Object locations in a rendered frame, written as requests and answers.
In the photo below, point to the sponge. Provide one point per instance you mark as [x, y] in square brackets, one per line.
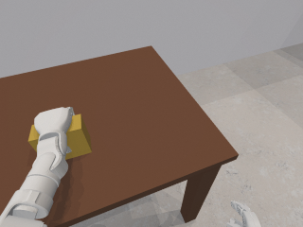
[78, 138]

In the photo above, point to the robot right hand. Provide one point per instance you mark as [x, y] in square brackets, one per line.
[249, 219]

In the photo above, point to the robot left hand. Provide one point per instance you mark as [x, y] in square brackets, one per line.
[56, 119]

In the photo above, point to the table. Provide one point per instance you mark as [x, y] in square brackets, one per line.
[147, 133]

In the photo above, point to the robot left upper arm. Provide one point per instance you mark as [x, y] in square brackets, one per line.
[13, 221]

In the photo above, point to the robot left forearm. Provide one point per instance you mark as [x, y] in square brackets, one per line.
[34, 199]

